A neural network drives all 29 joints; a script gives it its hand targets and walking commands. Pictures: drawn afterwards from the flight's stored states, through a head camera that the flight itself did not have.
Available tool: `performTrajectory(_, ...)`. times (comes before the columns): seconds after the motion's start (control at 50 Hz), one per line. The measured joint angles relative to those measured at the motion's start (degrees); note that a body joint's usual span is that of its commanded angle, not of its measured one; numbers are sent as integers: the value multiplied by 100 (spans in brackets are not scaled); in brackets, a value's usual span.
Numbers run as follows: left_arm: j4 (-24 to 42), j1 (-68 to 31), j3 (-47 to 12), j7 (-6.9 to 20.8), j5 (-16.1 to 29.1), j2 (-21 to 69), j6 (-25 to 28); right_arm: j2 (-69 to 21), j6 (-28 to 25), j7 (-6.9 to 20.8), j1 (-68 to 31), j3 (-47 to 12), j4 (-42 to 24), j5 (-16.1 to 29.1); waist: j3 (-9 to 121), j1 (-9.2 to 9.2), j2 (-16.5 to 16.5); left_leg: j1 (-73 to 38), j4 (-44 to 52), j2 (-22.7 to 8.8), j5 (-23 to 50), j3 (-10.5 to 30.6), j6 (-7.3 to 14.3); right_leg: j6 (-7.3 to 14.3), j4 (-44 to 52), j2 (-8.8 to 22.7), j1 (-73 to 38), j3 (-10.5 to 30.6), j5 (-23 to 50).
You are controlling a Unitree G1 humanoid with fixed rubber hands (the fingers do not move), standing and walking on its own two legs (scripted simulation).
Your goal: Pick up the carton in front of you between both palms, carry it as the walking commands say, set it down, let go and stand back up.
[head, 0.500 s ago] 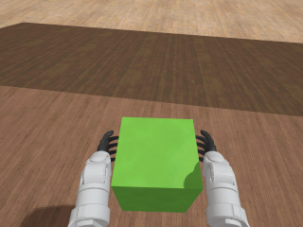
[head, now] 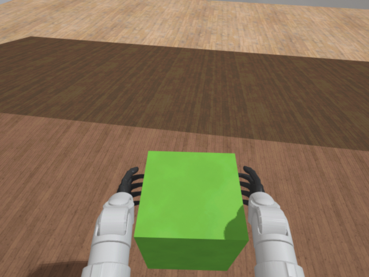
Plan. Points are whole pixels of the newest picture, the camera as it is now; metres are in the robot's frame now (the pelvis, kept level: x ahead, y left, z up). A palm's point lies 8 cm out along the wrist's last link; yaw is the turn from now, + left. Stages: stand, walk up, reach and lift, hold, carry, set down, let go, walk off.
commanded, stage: reach and lift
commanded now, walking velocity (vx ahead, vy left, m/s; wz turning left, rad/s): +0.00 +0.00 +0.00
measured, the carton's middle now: (189, 213) +0.29 +0.00 -0.05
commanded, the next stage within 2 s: hold in 0.10 s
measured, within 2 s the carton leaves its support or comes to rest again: neither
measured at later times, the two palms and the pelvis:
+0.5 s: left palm (123, 201) +0.27 +0.15 +0.04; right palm (261, 202) +0.27 -0.15 +0.05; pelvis -0.02 +0.00 +0.00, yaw +0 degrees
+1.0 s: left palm (131, 180) +0.31 +0.13 +0.07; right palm (265, 185) +0.31 -0.16 +0.06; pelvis +0.01 -0.01 -0.01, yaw -1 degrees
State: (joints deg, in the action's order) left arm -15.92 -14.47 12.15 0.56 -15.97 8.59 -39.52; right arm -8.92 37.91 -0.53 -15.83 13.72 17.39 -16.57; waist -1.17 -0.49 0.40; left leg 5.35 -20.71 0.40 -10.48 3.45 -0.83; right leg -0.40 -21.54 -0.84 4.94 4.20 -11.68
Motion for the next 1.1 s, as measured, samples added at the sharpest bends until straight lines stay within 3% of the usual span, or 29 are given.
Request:
performTrajectory(0.28, 550, 232, -261, -54, 148, -47, -395, 53, 405, -18, 229, -249, -557, 143, 6, 60, -14, -266, 163, 0, 89, 35, -1, 2, 188, 9, -289, -29, 91)
performTrajectory(0.64, 153, -290, 126, 16, -50, 71, -437, -63, 429, 65, -245, 191, -207, -79, -164, 49, -17, -116, -149, 18, 50, 13, 9, -16, -123, 4, -132, -3, 57)
performTrajectory(0.84, 214, -210, 73, 0, 13, 48, -492, -40, 508, 36, -168, 106, -284, -24, 179, 19, -31, 252, -389, 17, -154, -35, 0, -22, -406, -2, 270, 23, -171)
performTrajectory(0.92, 567, -64, -43, -65, 186, 9, -681, -11, 720, -50, -58, -74, -614, 150, 571, -33, -79, 650, -625, -26, -546, -128, 24, 31, -889, 72, 804, -121, -894)
performTrajectory(0.98, 1022, 2, -117, -149, 409, -2, -896, 6, 965, -134, 20, -215, -1108, 313, 726, -31, -189, 837, -826, -143, -453, -119, -1, 55, -889, 79, 914, -361, -683)
performTrajectory(1.02, 1323, 22, -229, -222, 548, -5, -1097, 41, 1202, -173, 126, -271, -1539, 419, 862, 3, -226, 1016, -1171, -222, -949, -109, 21, 66, -789, 45, 898, -466, -450)
performTrajectory(1.1, 2016, 208, -571, -402, 752, -42, -1546, 140, 1669, -262, 393, -370, -2344, 757, 1075, 77, -24, 1485, -1664, -226, -1502, -670, 48, 121, -593, 202, 802, -578, -647)
